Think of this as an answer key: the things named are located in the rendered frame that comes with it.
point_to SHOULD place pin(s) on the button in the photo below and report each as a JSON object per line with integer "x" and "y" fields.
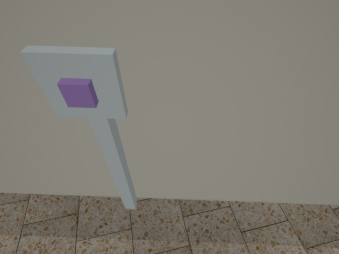
{"x": 78, "y": 92}

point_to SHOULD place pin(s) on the panel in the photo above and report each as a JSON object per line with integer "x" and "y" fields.
{"x": 49, "y": 64}

